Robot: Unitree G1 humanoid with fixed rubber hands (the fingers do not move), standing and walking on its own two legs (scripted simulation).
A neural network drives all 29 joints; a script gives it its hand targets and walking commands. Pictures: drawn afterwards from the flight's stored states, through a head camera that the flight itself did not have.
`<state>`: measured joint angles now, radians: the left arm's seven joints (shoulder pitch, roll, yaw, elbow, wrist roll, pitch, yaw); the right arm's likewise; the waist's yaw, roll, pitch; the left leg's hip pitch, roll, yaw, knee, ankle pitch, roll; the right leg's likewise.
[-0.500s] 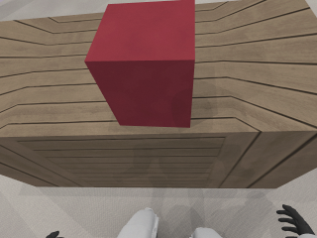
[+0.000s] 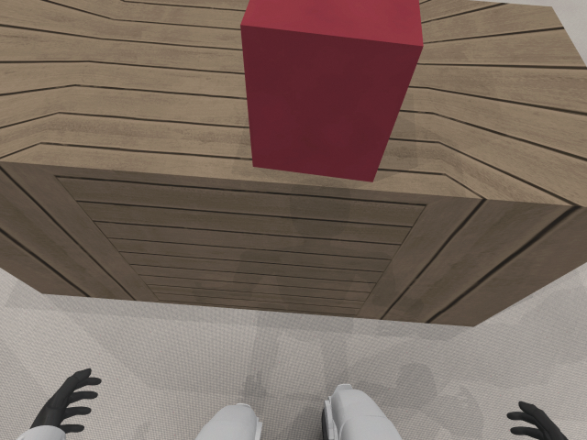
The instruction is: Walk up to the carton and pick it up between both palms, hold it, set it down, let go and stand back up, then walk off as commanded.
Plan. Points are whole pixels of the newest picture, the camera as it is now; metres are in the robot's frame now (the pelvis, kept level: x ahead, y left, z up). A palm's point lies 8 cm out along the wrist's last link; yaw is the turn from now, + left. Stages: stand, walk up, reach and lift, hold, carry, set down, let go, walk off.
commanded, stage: walk off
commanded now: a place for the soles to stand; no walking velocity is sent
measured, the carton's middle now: (325, 75) +0.62 -0.01 +0.09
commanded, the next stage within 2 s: none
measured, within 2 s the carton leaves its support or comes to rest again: neither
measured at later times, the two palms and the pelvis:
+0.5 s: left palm out of the picture -0.08 +0.32 -0.06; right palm out of the picture -0.08 -0.33 -0.11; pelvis -0.17 -0.01 +0.01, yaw -5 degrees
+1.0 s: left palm out of the picture -0.26 +0.34 -0.11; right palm out of the picture -0.26 -0.33 -0.04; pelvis -0.34 +0.01 +0.01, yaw -2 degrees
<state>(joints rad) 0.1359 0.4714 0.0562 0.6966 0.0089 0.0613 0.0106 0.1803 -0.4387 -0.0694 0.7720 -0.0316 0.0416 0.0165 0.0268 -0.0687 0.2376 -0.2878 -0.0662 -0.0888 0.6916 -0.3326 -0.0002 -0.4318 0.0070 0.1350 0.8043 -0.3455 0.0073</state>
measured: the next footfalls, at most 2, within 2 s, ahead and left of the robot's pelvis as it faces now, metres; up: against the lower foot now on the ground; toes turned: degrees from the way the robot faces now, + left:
right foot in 0.36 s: -0.13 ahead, -0.13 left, +0.00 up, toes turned -1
left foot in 0.74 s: -0.25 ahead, +0.14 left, +0.00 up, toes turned -5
